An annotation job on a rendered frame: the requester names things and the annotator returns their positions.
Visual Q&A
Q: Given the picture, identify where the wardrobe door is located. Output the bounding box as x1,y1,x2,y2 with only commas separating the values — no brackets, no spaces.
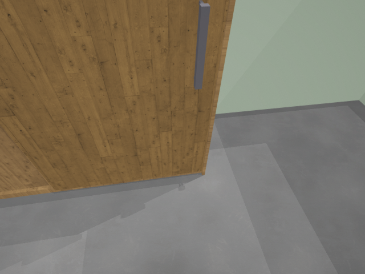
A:
0,0,229,190
0,125,50,191

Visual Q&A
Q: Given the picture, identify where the handle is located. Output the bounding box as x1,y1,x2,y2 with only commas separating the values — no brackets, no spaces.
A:
194,0,210,90

